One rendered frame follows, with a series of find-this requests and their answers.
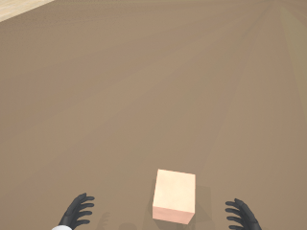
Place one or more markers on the left robot hand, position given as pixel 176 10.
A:
pixel 73 212

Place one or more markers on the right robot hand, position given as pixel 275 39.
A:
pixel 247 218

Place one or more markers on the carton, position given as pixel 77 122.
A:
pixel 174 196

